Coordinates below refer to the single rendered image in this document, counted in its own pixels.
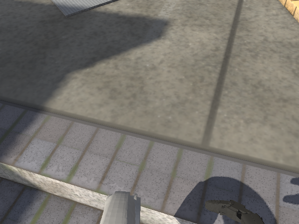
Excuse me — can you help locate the robot left thigh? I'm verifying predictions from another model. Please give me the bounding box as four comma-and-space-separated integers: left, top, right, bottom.
100, 191, 141, 224

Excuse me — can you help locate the right robot hand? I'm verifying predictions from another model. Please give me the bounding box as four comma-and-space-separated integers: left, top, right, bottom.
205, 200, 264, 224

